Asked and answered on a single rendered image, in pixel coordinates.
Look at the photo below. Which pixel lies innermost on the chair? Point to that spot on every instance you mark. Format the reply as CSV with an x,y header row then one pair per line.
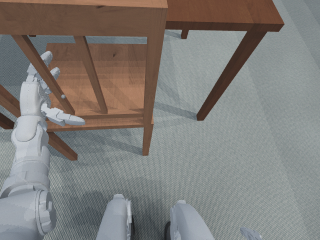
x,y
109,85

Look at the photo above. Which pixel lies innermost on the robot shin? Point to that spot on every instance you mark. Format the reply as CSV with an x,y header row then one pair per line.
x,y
128,228
176,235

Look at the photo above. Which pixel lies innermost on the left robot upper arm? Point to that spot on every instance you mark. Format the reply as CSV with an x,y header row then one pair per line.
x,y
27,216

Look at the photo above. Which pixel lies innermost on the table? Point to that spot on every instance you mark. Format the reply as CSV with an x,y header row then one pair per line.
x,y
257,17

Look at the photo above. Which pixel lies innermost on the robot left shin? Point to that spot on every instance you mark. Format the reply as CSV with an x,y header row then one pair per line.
x,y
128,228

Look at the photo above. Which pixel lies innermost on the robot left hand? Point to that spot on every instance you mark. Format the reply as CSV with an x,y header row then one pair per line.
x,y
34,92

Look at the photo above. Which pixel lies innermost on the robot right hand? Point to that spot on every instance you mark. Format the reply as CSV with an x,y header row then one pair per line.
x,y
250,234

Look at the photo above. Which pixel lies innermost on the left robot forearm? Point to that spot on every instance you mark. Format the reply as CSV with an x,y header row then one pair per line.
x,y
31,164

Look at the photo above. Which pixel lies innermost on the robot right shin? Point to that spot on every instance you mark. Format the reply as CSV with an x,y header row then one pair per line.
x,y
176,235

